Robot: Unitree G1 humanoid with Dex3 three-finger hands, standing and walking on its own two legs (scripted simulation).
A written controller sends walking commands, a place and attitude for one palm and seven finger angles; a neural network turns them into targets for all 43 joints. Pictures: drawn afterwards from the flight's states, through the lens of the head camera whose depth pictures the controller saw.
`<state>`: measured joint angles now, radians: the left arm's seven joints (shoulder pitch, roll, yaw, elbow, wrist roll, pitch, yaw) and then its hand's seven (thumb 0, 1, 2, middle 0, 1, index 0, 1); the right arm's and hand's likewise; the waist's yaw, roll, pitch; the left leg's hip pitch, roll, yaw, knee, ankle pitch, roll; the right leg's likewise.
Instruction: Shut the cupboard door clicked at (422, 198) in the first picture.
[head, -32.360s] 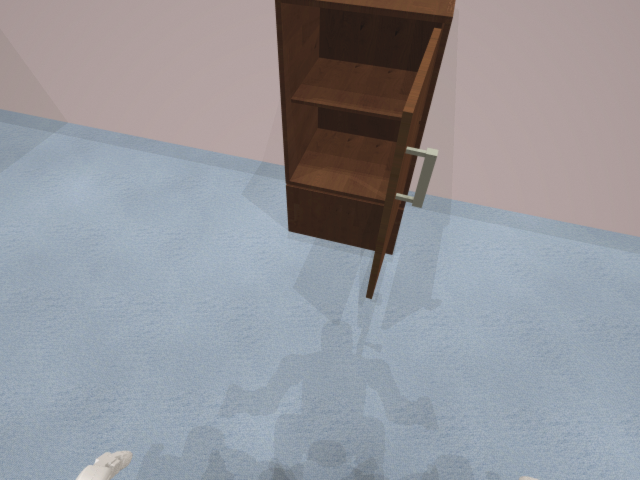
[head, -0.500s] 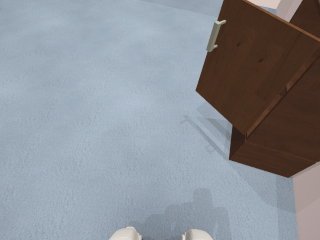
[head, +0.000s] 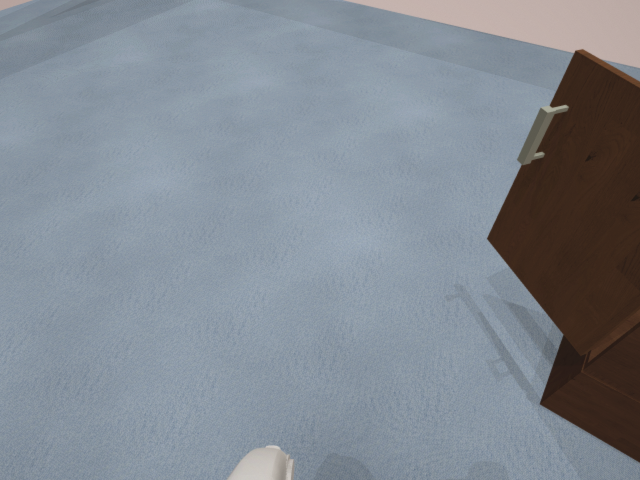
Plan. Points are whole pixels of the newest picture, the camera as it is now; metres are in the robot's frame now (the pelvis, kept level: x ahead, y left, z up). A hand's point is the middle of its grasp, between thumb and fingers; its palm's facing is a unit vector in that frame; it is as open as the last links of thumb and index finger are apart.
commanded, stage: walk to a spot facing it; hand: left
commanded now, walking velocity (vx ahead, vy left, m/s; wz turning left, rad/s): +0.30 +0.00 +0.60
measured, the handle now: (542, 135) +0.82 -0.49 -0.06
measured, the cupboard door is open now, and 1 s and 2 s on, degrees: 54 54 54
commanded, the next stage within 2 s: turn to face it in 0.98 s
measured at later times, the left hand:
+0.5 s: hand out of the picture +0.11 +0.28 -0.18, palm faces +0.32 -0.92 -0.22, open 7.4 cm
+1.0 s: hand (173, 394) +0.28 +0.26 -0.17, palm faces +0.47 -0.86 -0.20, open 7.3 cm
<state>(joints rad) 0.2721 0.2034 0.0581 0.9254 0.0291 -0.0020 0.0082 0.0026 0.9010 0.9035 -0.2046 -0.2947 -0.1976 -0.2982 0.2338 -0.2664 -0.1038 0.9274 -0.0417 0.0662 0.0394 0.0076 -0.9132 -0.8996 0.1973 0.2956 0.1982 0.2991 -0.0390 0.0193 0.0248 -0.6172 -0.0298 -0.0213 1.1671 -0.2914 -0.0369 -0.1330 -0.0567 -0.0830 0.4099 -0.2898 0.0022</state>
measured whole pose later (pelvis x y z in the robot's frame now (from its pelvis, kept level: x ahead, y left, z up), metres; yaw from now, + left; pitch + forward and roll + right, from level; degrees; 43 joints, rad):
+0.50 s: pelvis +0.14 +0.08 -0.01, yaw +16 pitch -2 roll +0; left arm 0.28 0.23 0.08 0.96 0.04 0.00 -0.02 0.01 0.91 0.90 -0.20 -0.29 -0.19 -0.30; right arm 0.19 -0.18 -0.03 0.93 -0.03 -0.04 0.00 0.00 -0.91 -0.90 0.20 0.30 0.20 0.30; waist 0.02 -0.03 0.10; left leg -0.22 -0.01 0.08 0.51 -0.26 0.05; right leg -0.53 -0.16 -0.06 1.07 -0.32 0.04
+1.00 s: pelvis +0.35 +0.09 +0.00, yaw +27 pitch +0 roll +0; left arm 0.34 0.15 0.06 1.00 0.03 -0.07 0.01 0.00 0.93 0.90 -0.20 -0.29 -0.20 -0.30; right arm 0.27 -0.17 -0.06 1.03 -0.03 0.01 0.03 0.01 -0.92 -0.90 0.20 0.30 0.20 0.30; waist -0.03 0.00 0.06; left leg -0.61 0.06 0.04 1.09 -0.22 0.01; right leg -0.10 -0.05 -0.26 0.37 -0.27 -0.02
